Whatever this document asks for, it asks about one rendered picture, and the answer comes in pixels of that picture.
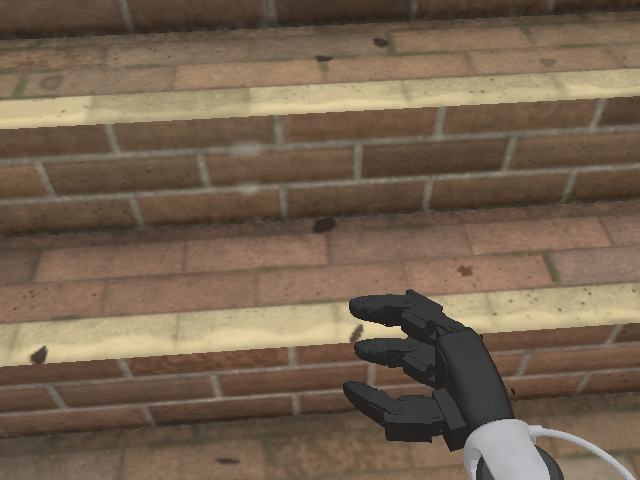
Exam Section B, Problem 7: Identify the right robot forearm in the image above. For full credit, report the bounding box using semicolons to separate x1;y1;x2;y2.
463;419;564;480

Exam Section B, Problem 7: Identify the right robot hand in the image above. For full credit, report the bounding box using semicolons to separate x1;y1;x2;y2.
343;289;515;452

